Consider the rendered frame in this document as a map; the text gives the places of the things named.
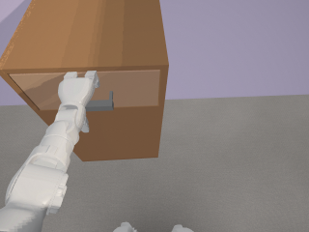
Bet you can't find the robot left upper arm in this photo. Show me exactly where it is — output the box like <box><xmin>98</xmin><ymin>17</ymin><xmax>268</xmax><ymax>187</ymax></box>
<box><xmin>0</xmin><ymin>163</ymin><xmax>69</xmax><ymax>232</ymax></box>

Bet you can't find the handle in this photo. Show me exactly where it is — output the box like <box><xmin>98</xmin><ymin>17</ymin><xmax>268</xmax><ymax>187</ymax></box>
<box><xmin>85</xmin><ymin>91</ymin><xmax>114</xmax><ymax>112</ymax></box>

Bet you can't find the robot shin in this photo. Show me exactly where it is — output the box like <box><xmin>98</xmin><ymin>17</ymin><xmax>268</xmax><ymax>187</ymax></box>
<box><xmin>121</xmin><ymin>222</ymin><xmax>132</xmax><ymax>227</ymax></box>
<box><xmin>172</xmin><ymin>224</ymin><xmax>183</xmax><ymax>231</ymax></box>

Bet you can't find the drawer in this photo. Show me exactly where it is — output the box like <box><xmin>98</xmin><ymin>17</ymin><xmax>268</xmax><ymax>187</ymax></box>
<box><xmin>9</xmin><ymin>70</ymin><xmax>160</xmax><ymax>110</ymax></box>

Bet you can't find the robot left forearm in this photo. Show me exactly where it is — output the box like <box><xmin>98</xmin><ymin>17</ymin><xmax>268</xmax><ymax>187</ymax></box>
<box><xmin>5</xmin><ymin>101</ymin><xmax>86</xmax><ymax>206</ymax></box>

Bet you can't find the left robot shin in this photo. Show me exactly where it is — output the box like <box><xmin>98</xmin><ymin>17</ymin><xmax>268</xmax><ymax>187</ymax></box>
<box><xmin>121</xmin><ymin>222</ymin><xmax>132</xmax><ymax>227</ymax></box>

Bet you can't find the cabinet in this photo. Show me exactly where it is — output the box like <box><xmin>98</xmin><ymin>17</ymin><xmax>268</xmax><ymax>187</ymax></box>
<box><xmin>0</xmin><ymin>0</ymin><xmax>169</xmax><ymax>161</ymax></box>

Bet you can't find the left robot hand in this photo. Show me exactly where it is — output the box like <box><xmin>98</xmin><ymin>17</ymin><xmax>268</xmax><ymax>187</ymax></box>
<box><xmin>58</xmin><ymin>71</ymin><xmax>100</xmax><ymax>132</ymax></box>

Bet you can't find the right robot shin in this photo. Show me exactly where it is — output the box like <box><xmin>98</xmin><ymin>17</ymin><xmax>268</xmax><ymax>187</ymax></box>
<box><xmin>172</xmin><ymin>224</ymin><xmax>183</xmax><ymax>231</ymax></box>

